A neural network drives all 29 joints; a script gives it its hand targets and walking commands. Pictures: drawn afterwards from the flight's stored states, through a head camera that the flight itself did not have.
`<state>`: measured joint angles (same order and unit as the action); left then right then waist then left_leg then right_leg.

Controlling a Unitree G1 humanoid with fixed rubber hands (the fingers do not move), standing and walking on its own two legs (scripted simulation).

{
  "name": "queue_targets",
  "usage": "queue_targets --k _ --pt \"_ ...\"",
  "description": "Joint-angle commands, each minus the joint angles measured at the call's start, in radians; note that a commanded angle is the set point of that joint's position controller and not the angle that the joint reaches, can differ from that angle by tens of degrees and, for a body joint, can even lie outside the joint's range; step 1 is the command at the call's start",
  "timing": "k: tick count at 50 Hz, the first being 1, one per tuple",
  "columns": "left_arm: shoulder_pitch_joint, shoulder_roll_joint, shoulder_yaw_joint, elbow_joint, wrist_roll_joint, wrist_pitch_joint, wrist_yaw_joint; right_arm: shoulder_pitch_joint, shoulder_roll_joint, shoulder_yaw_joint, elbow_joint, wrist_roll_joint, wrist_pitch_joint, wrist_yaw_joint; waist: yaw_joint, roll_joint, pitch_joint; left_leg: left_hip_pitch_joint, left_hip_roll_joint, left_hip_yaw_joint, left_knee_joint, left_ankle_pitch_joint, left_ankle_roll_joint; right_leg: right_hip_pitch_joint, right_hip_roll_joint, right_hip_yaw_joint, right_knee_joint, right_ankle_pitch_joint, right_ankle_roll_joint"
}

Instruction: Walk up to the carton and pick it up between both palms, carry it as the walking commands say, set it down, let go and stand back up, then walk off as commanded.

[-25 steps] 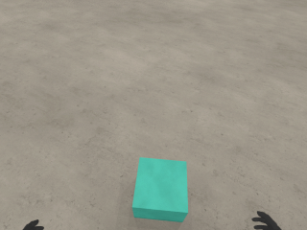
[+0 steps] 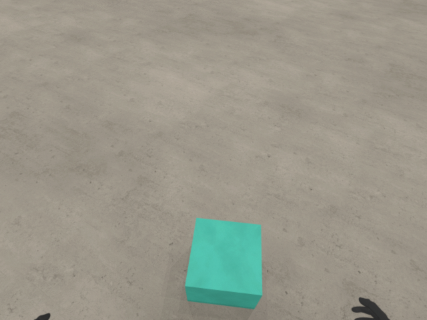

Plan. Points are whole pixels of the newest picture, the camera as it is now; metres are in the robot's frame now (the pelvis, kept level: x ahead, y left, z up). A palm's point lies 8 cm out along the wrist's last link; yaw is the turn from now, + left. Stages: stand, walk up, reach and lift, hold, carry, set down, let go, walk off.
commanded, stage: walk up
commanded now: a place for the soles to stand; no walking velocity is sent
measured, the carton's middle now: (224, 262) +0.47 -0.06 -0.67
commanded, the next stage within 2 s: reach and lift in 0.02 s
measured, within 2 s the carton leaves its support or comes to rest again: neither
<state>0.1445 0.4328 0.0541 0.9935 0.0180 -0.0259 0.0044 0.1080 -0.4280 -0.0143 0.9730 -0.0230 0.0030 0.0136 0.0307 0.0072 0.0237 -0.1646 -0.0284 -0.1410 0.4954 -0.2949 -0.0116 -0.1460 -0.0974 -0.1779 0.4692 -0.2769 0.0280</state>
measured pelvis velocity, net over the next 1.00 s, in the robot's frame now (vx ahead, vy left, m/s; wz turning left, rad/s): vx -0.09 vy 0.01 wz -0.16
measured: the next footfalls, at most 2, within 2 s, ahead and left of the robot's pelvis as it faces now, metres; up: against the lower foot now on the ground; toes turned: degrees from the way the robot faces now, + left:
none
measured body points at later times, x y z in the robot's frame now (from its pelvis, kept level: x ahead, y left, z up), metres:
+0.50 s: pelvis -0.06 -0.01 -0.04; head +0.08 -0.04 +0.38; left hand +0.22 +0.29 -0.12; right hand +0.21 -0.31 -0.13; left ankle -0.01 +0.13 -0.74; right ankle -0.02 -0.13 -0.74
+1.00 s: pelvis -0.09 +0.01 -0.08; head +0.14 -0.02 +0.30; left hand +0.35 +0.25 -0.16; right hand +0.31 -0.30 -0.17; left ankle -0.01 +0.13 -0.74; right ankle -0.02 -0.13 -0.74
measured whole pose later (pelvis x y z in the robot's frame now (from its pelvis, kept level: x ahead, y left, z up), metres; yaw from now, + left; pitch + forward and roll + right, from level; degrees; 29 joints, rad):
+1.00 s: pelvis -0.09 +0.01 -0.08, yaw -9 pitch +26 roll +1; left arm -0.72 0.42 0.25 0.79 -0.09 0.26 -0.07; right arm -0.78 -0.40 -0.19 0.77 0.02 0.31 0.02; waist 0.06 -0.01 0.10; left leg -1.11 0.03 0.00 1.02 -0.37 -0.03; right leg -1.16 -0.04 0.00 0.98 -0.27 0.02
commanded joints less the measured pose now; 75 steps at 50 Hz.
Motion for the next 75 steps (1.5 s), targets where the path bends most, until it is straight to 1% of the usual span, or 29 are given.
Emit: queue_targets --k 1,2,3,4,5,6,8,9,10,11,12,13,14,16,20,22,26,30,33,38,40,46,55,63,69,73,75 --pt "-0.051 0.173 0.032 -0.057 -0.004 -0.007 0.002 -0.027 -0.191 -0.037 -0.047 -0.002 -0.012 -0.005 -0.008 0.034 -0.043 -0.114 0.096 -0.086 -0.108 0.287 0.079 0.102 -0.042 0.093 -0.035 0.095 -0.07" --pt "-0.28 0.015 0.063 -0.408 -0.033 0.056 -0.009 -0.188 -0.101 -0.186 -0.398 -0.012 0.018 0.029 -0.126 -0.055 0.06 -0.365 -0.035 0.169 -0.043 0.098 -0.035 -0.115 0.146 0.05 0.047 0.151 0.014" --pt "-0.218 0.071 0.09 -0.414 -0.018 0.113 -0.025 -0.11 -0.074 -0.192 -0.325 -0.031 0.089 0.044 -0.102 0.05 0.07 -0.437 -0.007 0.182 -0.092 0.065 -0.028 -0.036 0.14 0.037 0.06 0.132 -0.004" --pt "-0.178 0.106 0.113 -0.434 0.0 0.145 -0.036 -0.083 -0.105 -0.199 -0.341 -0.042 0.12 0.05 -0.074 0.079 0.07 -0.464 0.009 0.187 -0.107 0.062 -0.02 0.018 0.14 0.053 0.079 0.158 0.003" --pt "-0.146 0.127 0.138 -0.449 0.032 0.17 -0.037 -0.035 -0.121 -0.2 -0.35 -0.067 0.151 0.053 -0.061 0.073 0.064 -0.443 0.017 0.193 -0.099 0.06 -0.009 0.019 0.135 0.073 0.088 0.147 0.005" --pt "-0.122 0.127 0.154 -0.471 0.048 0.19 -0.037 -0.017 -0.121 -0.21 -0.363 -0.078 0.176 0.059 -0.055 0.082 0.037 -0.416 0.015 0.195 -0.087 0.054 -0.008 0.015 0.137 0.086 0.106 0.137 0.004" --pt "-0.084 0.14 0.196 -0.477 0.071 0.216 -0.04 -0.043 -0.121 -0.226 -0.411 -0.086 0.199 0.068 -0.007 0.067 -0.045 -0.319 0.002 0.191 -0.036 0.127 -0.022 0.003 0.133 0.105 0.125 0.144 0.008" --pt "-0.074 0.141 0.21 -0.468 0.065 0.221 -0.046 -0.081 -0.113 -0.221 -0.453 -0.083 0.202 0.071 0.028 0.049 -0.092 -0.285 -0.004 0.19 -0.004 0.165 -0.022 -0.002 0.133 0.118 0.138 0.15 0.009" --pt "-0.064 0.141 0.228 -0.456 0.054 0.225 -0.052 -0.124 -0.102 -0.207 -0.496 -0.074 0.205 0.072 0.074 0.027 -0.138 -0.281 -0.006 0.192 0.028 0.194 -0.02 0.007 0.133 0.136 0.153 0.162 0.01" --pt "-0.061 0.139 0.241 -0.445 0.043 0.228 -0.056 -0.162 -0.095 -0.189 -0.534 -0.065 0.208 0.072 0.11 0.008 -0.172 -0.297 -0.008 0.196 0.054 0.209 -0.018 0.019 0.133 0.151 0.17 0.175 0.01" --pt "-0.075 0.136 0.246 -0.442 0.032 0.23 -0.06 -0.199 -0.088 -0.171 -0.566 -0.059 0.213 0.071 0.129 -0.005 -0.192 -0.317 -0.011 0.2 0.075 0.211 -0.019 0.024 0.131 0.162 0.185 0.183 0.011" --pt "-0.106 0.133 0.246 -0.446 0.022 0.23 -0.064 -0.241 -0.081 -0.157 -0.592 -0.053 0.219 0.069 0.14 -0.013 -0.196 -0.342 -0.013 0.204 0.1 0.203 -0.022 0.007 0.128 0.17 0.203 0.182 0.011" --pt "-0.141 0.129 0.243 -0.45 0.012 0.233 -0.067 -0.276 -0.076 -0.146 -0.605 -0.046 0.227 0.067 0.142 -0.015 -0.196 -0.365 -0.015 0.207 0.123 0.19 -0.027 -0.018 0.126 0.176 0.22 0.174 0.01" --pt "-0.207 0.125 0.236 -0.455 -0.008 0.241 -0.07 -0.323 -0.071 -0.133 -0.601 -0.035 0.248 0.06 0.134 -0.021 -0.196 -0.402 -0.018 0.213 0.162 0.16 -0.035 -0.072 0.122 0.184 0.248 0.149 0.007" --pt "-0.288 0.134 0.223 -0.449 -0.041 0.251 -0.075 -0.347 -0.073 -0.147 -0.55 -0.043 0.283 0.029 0.082 -0.047 -0.243 -0.451 -0.024 0.224 0.214 0.152 -0.034 -0.127 0.122 0.189 0.289 0.162 0.006" --pt "-0.352 0.151 0.223 -0.459 -0.053 0.251 -0.074 -0.388 -0.07 -0.159 -0.531 -0.042 0.292 0.014 0.066 -0.06 -0.274 -0.482 -0.023 0.226 0.235 0.142 -0.03 -0.143 0.121 0.194 0.306 0.165 0.009" --pt "-0.485 0.172 0.226 -0.466 -0.072 0.263 -0.073 -0.508 -0.07 -0.171 -0.497 -0.031 0.311 -0.003 0.053 -0.071 -0.326 -0.557 -0.019 0.235 0.265 0.086 -0.021 -0.175 0.114 0.202 0.334 0.123 0.013" --pt "-0.586 0.169 0.222 -0.438 -0.087 0.282 -0.075 -0.617 -0.074 -0.17 -0.45 -0.016 0.328 -0.01 0.043 -0.059 -0.372 -0.619 -0.02 0.244 0.286 0.054 -0.02 -0.214 0.111 0.202 0.353 0.095 0.011" --pt "-0.667 0.165 0.224 -0.409 -0.091 0.293 -0.078 -0.708 -0.078 -0.176 -0.412 -0.006 0.334 -0.007 0.042 -0.042 -0.405 -0.657 -0.015 0.242 0.306 0.04 -0.023 -0.267 0.111 0.191 0.372 0.082 0.006" --pt "-0.768 0.171 0.243 -0.357 -0.083 0.291 -0.077 -0.85 -0.088 -0.177 -0.365 0.016 0.325 0.003 0.068 -0.024 -0.487 -0.704 -0.011 0.242 0.336 0.047 -0.028 -0.335 0.119 0.174 0.403 0.085 -0.001" --pt "-0.814 0.174 0.245 -0.343 -0.087 0.287 -0.075 -0.905 -0.095 -0.177 -0.351 0.023 0.32 0.006 0.07 -0.024 -0.522 -0.726 -0.011 0.241 0.347 0.053 -0.03 -0.355 0.121 0.17 0.416 0.094 -0.002" --pt "-0.981 0.176 0.234 -0.316 -0.102 0.274 -0.073 -1.041 -0.117 -0.192 -0.311 0.039 0.299 0.008 0.056 -0.03 -0.643 -0.773 -0.013 0.226 0.38 0.086 -0.034 -0.423 0.131 0.161 0.452 0.135 -0.004" --pt "-1.194 0.169 0.229 -0.255 -0.11 0.258 -0.067 -1.212 -0.146 -0.245 -0.249 0.05 0.266 0.013 0.034 -0.012 -0.812 -0.81 -0.023 0.194 0.424 0.19 -0.04 -0.559 0.142 0.153 0.499 0.22 -0.012" --pt "-1.415 0.176 0.235 -0.196 -0.114 0.245 -0.076 -1.405 -0.146 -0.277 -0.203 0.055 0.239 0.021 0.021 -0.018 -0.935 -0.887 -0.03 0.178 0.463 0.232 -0.03 -0.631 0.14 0.159 0.551 0.289 -0.014" --pt "-1.553 0.181 0.255 -0.142 -0.097 0.24 -0.084 -1.545 -0.135 -0.311 -0.18 0.037 0.231 0.021 0.027 -0.04 -1.031 -0.943 -0.04 0.18 0.488 0.261 -0.016 -0.609 0.139 0.172 0.587 0.368 -0.014" --pt "-1.613 0.208 0.292 -0.163 -0.079 0.236 -0.084 -1.623 -0.138 -0.345 -0.202 0.011 0.235 0.015 0.032 -0.054 -1.09 -0.976 -0.046 0.19 0.495 0.286 -0.011 -0.561 0.137 0.179 0.602 0.429 -0.011" --pt "-1.624 0.201 0.299 -0.166 -0.072 0.236 -0.086 -1.625 -0.128 -0.355 -0.196 0.0 0.236 0.015 0.025 -0.055 -1.101 -0.984 -0.047 0.191 0.5 0.307 -0.01 -0.561 0.136 0.178 0.609 0.457 -0.009"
